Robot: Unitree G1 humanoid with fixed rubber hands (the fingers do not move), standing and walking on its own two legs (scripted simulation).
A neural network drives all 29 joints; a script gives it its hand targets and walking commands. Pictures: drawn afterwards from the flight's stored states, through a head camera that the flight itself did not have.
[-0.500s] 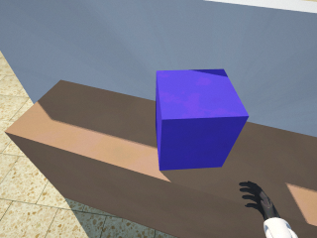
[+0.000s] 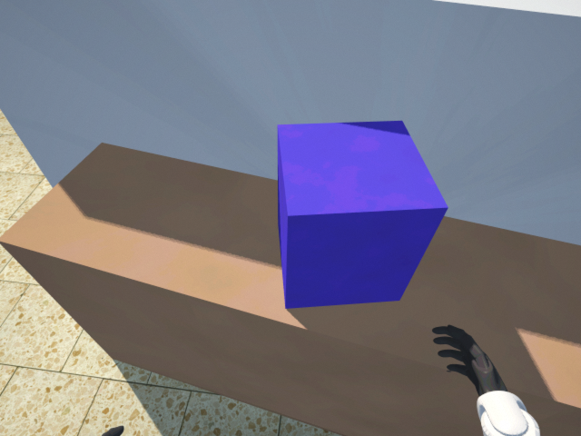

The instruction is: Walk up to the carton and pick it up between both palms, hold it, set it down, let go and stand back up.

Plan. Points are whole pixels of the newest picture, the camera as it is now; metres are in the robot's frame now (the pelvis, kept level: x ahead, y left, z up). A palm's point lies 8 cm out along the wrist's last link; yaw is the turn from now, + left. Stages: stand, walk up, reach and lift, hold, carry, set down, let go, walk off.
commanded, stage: stand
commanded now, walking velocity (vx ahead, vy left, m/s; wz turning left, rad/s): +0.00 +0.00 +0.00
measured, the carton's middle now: (342, 217) +0.45 -0.07 +0.02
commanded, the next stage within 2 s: none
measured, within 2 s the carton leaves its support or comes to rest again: neither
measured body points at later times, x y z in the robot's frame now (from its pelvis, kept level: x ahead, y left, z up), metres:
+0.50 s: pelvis +0.01 +0.01 +0.00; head +0.00 +0.01 +0.45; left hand +0.10 +0.29 -0.13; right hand +0.22 -0.25 -0.04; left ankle -0.02 +0.11 -0.74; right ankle +0.04 -0.12 -0.74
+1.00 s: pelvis +0.01 +0.01 +0.00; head +0.00 +0.01 +0.45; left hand +0.10 +0.29 -0.13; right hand +0.22 -0.26 -0.04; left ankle -0.02 +0.11 -0.74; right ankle +0.04 -0.12 -0.74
